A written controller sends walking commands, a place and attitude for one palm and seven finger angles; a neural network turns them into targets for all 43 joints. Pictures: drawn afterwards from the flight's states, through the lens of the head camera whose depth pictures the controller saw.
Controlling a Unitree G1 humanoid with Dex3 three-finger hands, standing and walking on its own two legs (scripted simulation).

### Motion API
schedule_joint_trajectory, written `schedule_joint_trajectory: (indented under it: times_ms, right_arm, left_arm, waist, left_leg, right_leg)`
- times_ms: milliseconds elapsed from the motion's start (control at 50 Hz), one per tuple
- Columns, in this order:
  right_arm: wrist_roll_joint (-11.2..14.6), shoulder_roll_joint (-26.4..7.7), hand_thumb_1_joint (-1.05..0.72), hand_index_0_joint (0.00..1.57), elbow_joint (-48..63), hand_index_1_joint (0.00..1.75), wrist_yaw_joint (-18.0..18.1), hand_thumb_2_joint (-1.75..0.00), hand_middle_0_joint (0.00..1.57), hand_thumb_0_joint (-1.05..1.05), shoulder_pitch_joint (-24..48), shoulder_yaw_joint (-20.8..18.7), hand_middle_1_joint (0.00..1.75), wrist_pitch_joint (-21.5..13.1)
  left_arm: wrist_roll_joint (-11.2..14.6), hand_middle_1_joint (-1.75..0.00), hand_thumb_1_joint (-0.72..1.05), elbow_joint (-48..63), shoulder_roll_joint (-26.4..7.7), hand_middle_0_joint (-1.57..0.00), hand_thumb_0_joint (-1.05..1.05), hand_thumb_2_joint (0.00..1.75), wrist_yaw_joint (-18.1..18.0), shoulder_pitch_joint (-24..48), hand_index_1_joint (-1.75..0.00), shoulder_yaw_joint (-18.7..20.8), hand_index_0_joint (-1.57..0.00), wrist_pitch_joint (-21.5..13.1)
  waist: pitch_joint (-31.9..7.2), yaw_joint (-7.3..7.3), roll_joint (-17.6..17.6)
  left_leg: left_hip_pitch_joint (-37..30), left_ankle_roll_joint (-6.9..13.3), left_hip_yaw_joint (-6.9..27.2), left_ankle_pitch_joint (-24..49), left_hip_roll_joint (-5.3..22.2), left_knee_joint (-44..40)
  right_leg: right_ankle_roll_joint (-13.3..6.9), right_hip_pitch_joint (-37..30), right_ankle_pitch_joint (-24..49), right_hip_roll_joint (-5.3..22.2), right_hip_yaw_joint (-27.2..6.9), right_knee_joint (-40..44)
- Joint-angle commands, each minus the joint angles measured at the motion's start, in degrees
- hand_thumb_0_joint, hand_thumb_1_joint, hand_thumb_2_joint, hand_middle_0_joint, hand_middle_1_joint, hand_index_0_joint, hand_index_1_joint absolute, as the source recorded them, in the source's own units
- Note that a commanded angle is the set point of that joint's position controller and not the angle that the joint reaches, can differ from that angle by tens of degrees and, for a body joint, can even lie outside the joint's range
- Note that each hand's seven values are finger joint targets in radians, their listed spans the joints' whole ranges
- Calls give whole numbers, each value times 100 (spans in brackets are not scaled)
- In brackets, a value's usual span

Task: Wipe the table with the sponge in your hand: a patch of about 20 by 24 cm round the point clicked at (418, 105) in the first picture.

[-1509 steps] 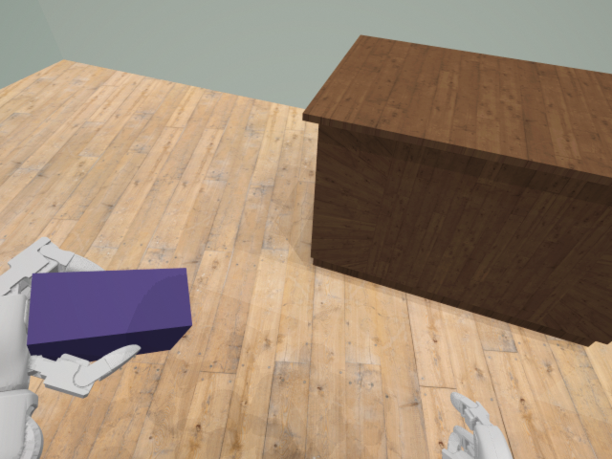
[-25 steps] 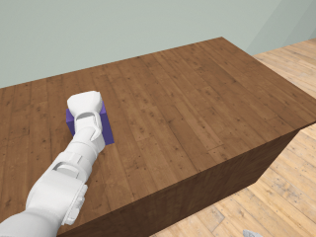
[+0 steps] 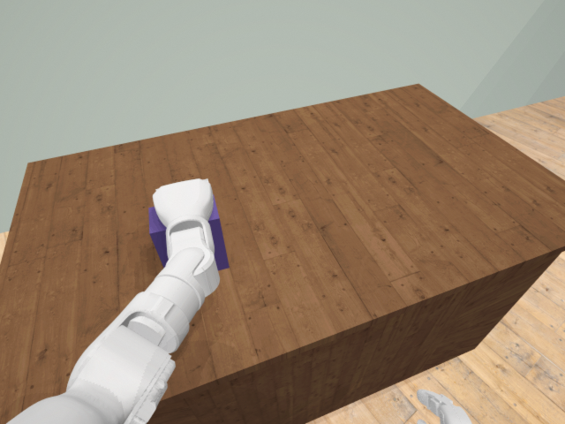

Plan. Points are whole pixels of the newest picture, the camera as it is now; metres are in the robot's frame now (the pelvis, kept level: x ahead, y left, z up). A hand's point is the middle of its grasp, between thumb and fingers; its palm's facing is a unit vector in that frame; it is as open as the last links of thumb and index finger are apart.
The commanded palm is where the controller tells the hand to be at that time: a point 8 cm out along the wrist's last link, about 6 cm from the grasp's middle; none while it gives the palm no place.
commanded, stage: wipe back along the third lane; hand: left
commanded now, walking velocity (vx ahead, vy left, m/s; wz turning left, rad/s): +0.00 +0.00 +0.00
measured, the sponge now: (193, 247) +0.40 +0.19 +0.02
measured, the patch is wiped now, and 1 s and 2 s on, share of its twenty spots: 1.00 1.00 1.00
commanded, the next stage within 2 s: slide back across to the middle lane in 1.14 s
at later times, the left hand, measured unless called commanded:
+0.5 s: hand (200, 245) +0.36 +0.16 +0.07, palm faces +0.01 -0.04 -1.00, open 10.1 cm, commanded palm +0.31 +0.14 +0.11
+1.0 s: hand (210, 271) +0.32 +0.13 +0.07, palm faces +0.04 -0.07 -1.00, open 10.1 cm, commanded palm +0.26 +0.12 +0.10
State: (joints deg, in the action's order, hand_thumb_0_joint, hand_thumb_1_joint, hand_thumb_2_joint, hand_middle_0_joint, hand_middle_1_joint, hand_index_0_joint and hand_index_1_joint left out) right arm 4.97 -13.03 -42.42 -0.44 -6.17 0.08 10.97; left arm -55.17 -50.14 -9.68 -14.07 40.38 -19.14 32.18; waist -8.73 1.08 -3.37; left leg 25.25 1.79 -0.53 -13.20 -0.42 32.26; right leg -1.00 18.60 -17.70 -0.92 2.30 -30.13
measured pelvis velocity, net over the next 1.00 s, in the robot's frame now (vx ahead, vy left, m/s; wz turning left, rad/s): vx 0.00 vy -0.04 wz -0.01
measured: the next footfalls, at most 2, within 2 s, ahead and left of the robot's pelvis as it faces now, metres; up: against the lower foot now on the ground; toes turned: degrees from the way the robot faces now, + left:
none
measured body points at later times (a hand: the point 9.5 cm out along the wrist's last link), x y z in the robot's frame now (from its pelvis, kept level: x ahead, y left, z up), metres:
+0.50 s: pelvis +0.01 -0.02 +0.00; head -0.02 -0.05 +0.45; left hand +0.36 +0.16 +0.12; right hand +0.23 -0.24 -0.09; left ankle +0.03 +0.10 -0.73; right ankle -0.03 -0.11 -0.73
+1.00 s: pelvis +0.00 -0.04 +0.00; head -0.04 -0.08 +0.45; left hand +0.31 +0.13 +0.12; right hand +0.24 -0.24 -0.07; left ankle +0.03 +0.10 -0.73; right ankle -0.03 -0.11 -0.73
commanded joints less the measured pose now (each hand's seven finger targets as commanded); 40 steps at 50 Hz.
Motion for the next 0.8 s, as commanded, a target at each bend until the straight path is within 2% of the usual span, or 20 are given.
schedule_joint_trajectory:
  times_ms: [0, 60, 100, 140, 180, 240, 300, 380, 420, 440, 480, 500, 540, 560, 580, 600, 660, 700, 720, 780]
  right_arm:
    - [-19, -696, -90, 20, 933, 30, -13, -90, 20, 0, 931, -206, 30, -171]
    - [-4, -692, -90, 20, 962, 30, 2, -90, 20, 0, 1060, -154, 30, -125]
    - [12, -672, -90, 20, 984, 30, 9, -90, 20, 0, 1112, -152, 30, -123]
    - [-4, -685, -90, 20, 1018, 30, -5, -90, 20, 0, 1173, -131, 30, -92]
    - [0, -674, -90, 20, 1057, 30, -20, -90, 20, 0, 1240, -122, 30, -71]
    - [7, -701, -90, 20, 1143, 30, -47, -90, 20, 0, 1322, -106, 30, -43]
    - [29, -701, -90, 20, 1236, 30, -59, -90, 20, 0, 1468, -109, 30, -17]
    - [48, -694, -90, 20, 1317, 30, -114, -90, 20, 0, 1628, -71, 30, -10]
    - [52, -723, -90, 20, 1375, 30, -117, -90, 20, 0, 1681, -65, 30, -20]
    - [67, -723, -90, 20, 1373, 30, -115, -90, 20, 0, 1736, -51, 30, -16]
    - [79, -698, -90, 20, 1383, 30, -119, -90, 20, 0, 1813, -35, 30, -31]
    - [83, -725, -90, 20, 1378, 30, -113, -90, 20, 0, 1829, -55, 30, -42]
    - [93, -680, -90, 20, 1404, 30, -137, -90, 20, 0, 1860, -43, 30, -68]
    - [89, -699, -90, 20, 1403, 30, -154, -90, 20, 0, 1868, -44, 30, -73]
    - [86, -688, -90, 20, 1438, 30, -167, -90, 20, 0, 1913, -37, 30, -75]
    - [79, -705, -90, 20, 1445, 30, -166, -90, 20, 0, 1931, -64, 30, -74]
    - [90, -669, -90, 20, 1493, 30, -212, -90, 20, 0, 2005, -42, 30, -94]
    - [87, -712, -90, 20, 1462, 30, -210, -90, 20, 0, 2065, -53, 30, -83]
    - [100, -657, -90, 20, 1505, 30, -211, -90, 20, 0, 2076, -32, 30, -80]
    - [109, -665, -90, 20, 1461, 30, -196, -90, 20, 0, 2135, -15, 30, -111]
  left_arm:
    - [56, -160, 10, 749, -5, -120, 0, 130, 179, 1363, -160, -28, -120, -52]
    - [51, -160, 10, 852, -54, -120, 0, 130, 220, 1344, -160, -97, -120, -20]
    - [82, -160, 10, 1029, -101, -120, 0, 130, 236, 1462, -160, -45, -120, -13]
    - [34, -160, 10, 1047, -135, -120, 0, 130, 266, 995, -160, -45, -120, 33]
    - [12, -160, 10, 1262, 0, -120, 0, 130, 320, 1053, -160, -240, -120, 48]
    - [85, -160, 10, 1537, -217, -120, 0, 130, 396, 457, -160, -39, -120, 77]
    - [112, -160, 10, 2003, -268, -120, 0, 130, 485, 161, -160, -24, -120, 100]
    - [120, -160, 10, 2492, -220, -120, 0, 130, 593, -324, -160, -201, -120, 182]
    - [184, -160, 10, 2775, -360, -120, 0, 130, 638, -612, -160, -81, -120, 194]
    - [148, -160, 10, 2861, -445, -120, 0, 130, 652, -728, -160, -31, -120, 226]
    - [135, -160, 10, 3056, -309, -120, 0, 130, 705, -683, -160, -229, -120, 277]
    - [135, -160, 10, 3110, -500, -120, 0, 130, 700, -696, -160, -21, -120, 286]
    - [136, -160, 10, 3235, -241, -120, 0, 130, 711, -850, -160, -287, -120, 300]
    - [122, -160, 10, 3252, -348, -120, 0, 130, 707, -1023, -160, -183, -120, 309]
    - [119, -160, 10, 3364, -239, -120, 0, 130, 719, -1115, -160, -303, -120, 317]
    - [136, -160, 10, 3433, -381, -120, 0, 130, 723, -1157, -160, -142, -120, 304]
    - [139, -160, 10, 3644, -154, -120, 0, 130, 739, -1416, -160, -400, -120, 313]
    - [119, -160, 10, 3759, -500, -120, 0, 130, 717, -1442, -160, -85, -120, 343]
    - [134, -160, 10, 3810, -177, -120, 0, 130, 729, -1383, -160, -419, -120, 362]
    - [91, -160, 10, 3793, -364, -120, 0, 130, 735, -1470, -160, -281, -120, 416]
  waist:
    - [-1233, -24, 622]
    - [-989, -36, 697]
    - [-1049, -40, 681]
    - [-1013, 69, 637]
    - [-993, 11, 639]
    - [-1055, 147, 740]
    - [-1070, 163, 846]
    - [-850, 189, 780]
    - [-803, 220, 977]
    - [-766, 243, 884]
    - [-686, 217, 869]
    - [-663, 244, 878]
    - [-672, 240, 809]
    - [-701, 274, 801]
    - [-769, 286, 829]
    - [-711, 296, 948]
    - [-629, 284, 941]
    - [-628, 340, 818]
    - [-515, 274, 854]
    - [-483, 318, 891]
  left_leg:
    - [-1376, 11, 295, 1179, 87, -308]
    - [-1312, 18, 256, 971, 62, -344]
    - [-1340, 29, 244, 1076, 46, -336]
    - [-1351, 18, 219, 1129, 30, -335]
    - [-1390, 32, 186, 1179, 13, -304]
    - [-1356, 50, 145, 1325, -30, -289]
    - [-1367, 60, 136, 1480, -46, -283]
    - [-1402, 72, 72, 1516, -78, -276]
    - [-1380, 82, 69, 1559, -84, -286]
    - [-1371, 61, 62, 1521, -79, -320]
    - [-1405, 65, 56, 1438, -81, -339]
    - [-1388, 62, 93, 1395, -70, -365]
    - [-1455, 68, 46, 1399, -84, -339]
    - [-1452, 54, 66, 1438, -80, -340]
    - [-1472, 59, 50, 1480, -94, -324]
    - [-1446, 66, 84, 1440, -80, -337]
    - [-1461, 70, 35, 1431, -89, -306]
    - [-1449, 46, 86, 1372, -79, -347]
    - [-1439, 62, 40, 1246, -77, -364]
    - [-1463, 59, 43, 1193, -95, -363]
  right_leg:
    - [-330, 63, 1436, -152, 83, 359]
    - [-312, 84, 1291, -133, 39, 450]
    - [-319, -39, 1459, -121, 21, 449]
    - [-331, -111, 1508, -113, 13, 453]
    - [-324, -138, 1657, -96, -32, 472]
    - [-320, -454, 2061, -63, -99, 467]
    - [-312, -646, 2382, -36, -155, 451]
    - [-300, -690, 2574, -22, -229, 486]
    - [-285, -835, 2750, -29, -252, 471]
    - [-283, -819, 2657, -12, -267, 475]
    - [-276, -736, 2520, -16, -295, 515]
    - [-298, -725, 2432, -31, -340, 523]
    - [-287, -709, 2415, -25, -303, 509]
    - [-304, -746, 2449, -35, -312, 478]
    - [-300, -797, 2517, -26, -319, 459]
    - [-305, -782, 2495, -33, -347, 487]
    - [-280, -764, 2540, -26, -355, 478]
    - [-313, -762, 2396, -43, -416, 477]
    - [-279, -685, 2185, -37, -350, 501]
    - [-279, -668, 2080, -40, -441, 551]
